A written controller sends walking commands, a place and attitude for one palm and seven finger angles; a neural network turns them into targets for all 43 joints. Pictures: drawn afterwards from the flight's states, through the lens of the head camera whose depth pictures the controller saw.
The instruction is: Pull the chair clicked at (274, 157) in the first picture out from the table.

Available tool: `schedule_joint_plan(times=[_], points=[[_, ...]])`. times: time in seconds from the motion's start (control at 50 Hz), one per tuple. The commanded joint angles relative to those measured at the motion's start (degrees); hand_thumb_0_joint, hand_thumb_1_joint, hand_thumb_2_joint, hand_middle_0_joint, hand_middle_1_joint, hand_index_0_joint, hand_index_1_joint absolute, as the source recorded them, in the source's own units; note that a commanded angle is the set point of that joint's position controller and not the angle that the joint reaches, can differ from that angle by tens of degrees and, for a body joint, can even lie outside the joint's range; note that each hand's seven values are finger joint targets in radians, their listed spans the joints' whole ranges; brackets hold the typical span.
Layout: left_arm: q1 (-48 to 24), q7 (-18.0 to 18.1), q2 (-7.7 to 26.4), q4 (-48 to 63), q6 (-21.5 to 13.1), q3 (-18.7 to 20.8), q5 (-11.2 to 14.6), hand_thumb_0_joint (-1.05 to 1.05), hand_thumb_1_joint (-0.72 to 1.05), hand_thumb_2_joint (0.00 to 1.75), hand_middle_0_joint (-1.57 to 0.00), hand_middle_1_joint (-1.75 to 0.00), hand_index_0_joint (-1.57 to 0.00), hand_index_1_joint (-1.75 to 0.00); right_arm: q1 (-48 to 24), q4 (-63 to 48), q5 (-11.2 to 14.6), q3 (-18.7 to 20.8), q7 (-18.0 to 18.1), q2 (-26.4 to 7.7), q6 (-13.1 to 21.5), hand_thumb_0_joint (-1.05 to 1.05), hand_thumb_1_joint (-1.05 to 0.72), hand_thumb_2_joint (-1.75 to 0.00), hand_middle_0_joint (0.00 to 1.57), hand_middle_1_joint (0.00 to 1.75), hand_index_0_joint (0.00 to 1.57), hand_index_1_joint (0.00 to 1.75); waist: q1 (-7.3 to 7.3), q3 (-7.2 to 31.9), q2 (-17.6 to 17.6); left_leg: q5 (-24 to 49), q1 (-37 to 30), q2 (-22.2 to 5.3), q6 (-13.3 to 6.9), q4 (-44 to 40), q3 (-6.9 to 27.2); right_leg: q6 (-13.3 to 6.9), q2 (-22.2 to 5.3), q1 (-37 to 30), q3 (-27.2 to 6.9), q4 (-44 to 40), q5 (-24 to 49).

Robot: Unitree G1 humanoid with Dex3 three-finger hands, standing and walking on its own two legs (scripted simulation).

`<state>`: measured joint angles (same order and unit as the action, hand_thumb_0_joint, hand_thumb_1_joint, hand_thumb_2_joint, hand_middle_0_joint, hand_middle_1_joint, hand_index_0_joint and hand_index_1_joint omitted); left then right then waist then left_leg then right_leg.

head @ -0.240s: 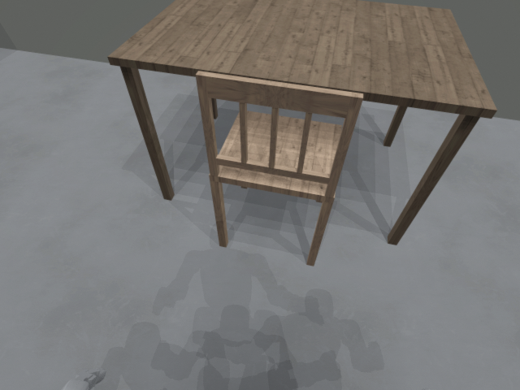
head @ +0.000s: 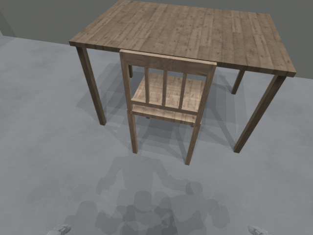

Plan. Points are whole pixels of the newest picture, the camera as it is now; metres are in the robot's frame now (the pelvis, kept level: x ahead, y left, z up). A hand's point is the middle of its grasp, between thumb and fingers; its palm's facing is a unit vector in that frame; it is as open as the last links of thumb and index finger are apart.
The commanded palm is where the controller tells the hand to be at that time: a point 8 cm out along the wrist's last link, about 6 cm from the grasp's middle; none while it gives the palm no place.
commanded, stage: stand and wait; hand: left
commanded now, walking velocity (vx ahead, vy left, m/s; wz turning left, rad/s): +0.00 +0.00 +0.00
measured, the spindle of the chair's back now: (164, 88) +0.79 +0.01 -0.11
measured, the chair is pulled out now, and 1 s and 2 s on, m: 0.00 0.00 0.00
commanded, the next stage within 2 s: look at it before walking up in 0.66 s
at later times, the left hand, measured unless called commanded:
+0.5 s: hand out of the picture +0.05 +0.23 -0.15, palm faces -0.02 -0.94 -0.35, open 7.4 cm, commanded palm none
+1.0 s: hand out of the picture +0.06 +0.22 -0.15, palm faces -0.03 -0.94 -0.34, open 7.4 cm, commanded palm none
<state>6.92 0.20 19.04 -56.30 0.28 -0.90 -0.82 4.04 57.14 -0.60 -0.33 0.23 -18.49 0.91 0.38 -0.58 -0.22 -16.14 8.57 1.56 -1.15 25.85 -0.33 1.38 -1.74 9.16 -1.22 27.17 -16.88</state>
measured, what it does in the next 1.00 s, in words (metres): stands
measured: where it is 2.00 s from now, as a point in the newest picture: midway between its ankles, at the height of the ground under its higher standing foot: outside the picture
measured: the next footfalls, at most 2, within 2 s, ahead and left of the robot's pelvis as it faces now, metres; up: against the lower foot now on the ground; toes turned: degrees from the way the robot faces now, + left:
none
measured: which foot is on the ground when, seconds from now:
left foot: down 0.00-1.00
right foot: down 0.00-1.00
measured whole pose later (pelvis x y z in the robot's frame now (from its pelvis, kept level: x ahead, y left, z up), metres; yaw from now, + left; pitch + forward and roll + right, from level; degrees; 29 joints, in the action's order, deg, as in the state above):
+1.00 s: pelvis -0.02 -0.02 +0.01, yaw +0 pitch -1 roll +0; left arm 7.5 -0.1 19.2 -62.4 -0.5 -0.1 -0.7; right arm 7.3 64.3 -0.3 -0.3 0.3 -19.2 0.9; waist -0.2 -1.4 0.1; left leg -11.3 7.7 -0.7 1.0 20.4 0.4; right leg -0.5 0.4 8.3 -0.5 21.7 -12.0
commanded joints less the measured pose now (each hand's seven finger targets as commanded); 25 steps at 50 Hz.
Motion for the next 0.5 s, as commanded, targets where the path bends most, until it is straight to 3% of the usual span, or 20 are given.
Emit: schedule_joint_plan(times=[0.0, 0.32, 0.48], points=[[-1.8, 0.7, 12.0, 3.1, -1.4, 3.3, 0.1, 0.00, 0.90, 0.90, -0.20, -0.30, -0.20, -0.30, -2.6, -2.7, -0.2, 2.8, 0.8, -12.3, 1.2, 0.00, -0.90, -0.90, 0.20, 0.30, 0.20, 0.30, -0.31, 4.5, -0.1, 18.4, -1.5, -7.3, -1.5, -4.2, 5.2, -3.0, -4.9, -1.4, -3.5, -3.3, 18.1], [-1.4, 0.5, 12.4, -0.9, -1.9, 3.3, 0.3, 0.00, 0.90, 0.90, -0.20, -0.30, -0.20, -0.30, -1.2, 1.5, 0.1, 2.1, 0.8, -12.5, 1.1, 0.00, -0.90, -0.90, 0.20, 0.30, 0.20, 0.30, -0.35, 3.2, -0.2, 12.7, -1.1, -7.6, -0.7, -6.4, 5.6, -3.3, -5.4, -1.9, -5.2, -7.4, 15.1], [-1.6, 0.4, 12.5, -2.0, -1.9, 3.3, 0.3, 0.00, 0.90, 0.90, -0.20, -0.30, -0.20, -0.30, -0.3, 3.0, 0.0, 2.0, 0.7, -12.4, 1.0, 0.00, -0.90, -0.90, 0.20, 0.30, 0.20, 0.30, -0.44, 1.7, -0.3, 8.8, -0.1, -7.5, -0.3, -7.6, 5.7, -3.3, -5.2, -0.5, -6.1, -9.4, 9.1]])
